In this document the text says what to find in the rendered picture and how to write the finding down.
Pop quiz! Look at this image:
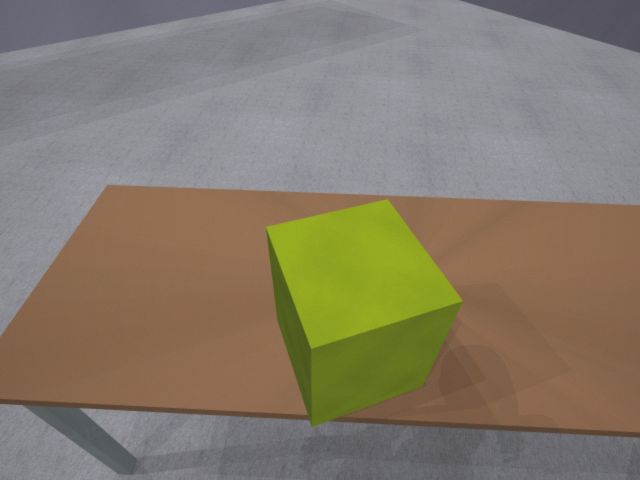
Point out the carton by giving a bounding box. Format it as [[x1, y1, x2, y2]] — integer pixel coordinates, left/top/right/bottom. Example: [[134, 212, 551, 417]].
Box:
[[266, 199, 463, 427]]

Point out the table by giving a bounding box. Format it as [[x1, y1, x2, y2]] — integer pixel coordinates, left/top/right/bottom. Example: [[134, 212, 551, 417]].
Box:
[[0, 185, 640, 475]]

